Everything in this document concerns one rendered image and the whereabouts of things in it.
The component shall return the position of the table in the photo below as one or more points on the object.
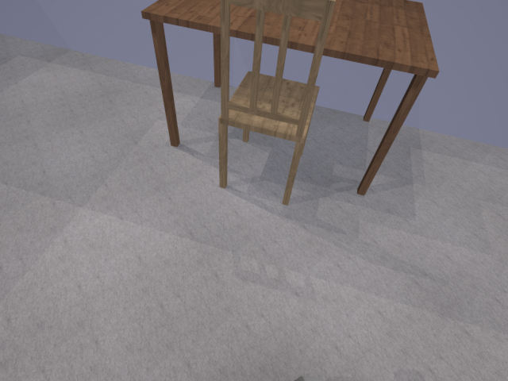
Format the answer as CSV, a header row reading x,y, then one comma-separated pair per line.
x,y
393,34

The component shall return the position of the chair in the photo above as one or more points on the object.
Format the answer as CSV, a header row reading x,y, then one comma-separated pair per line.
x,y
266,104

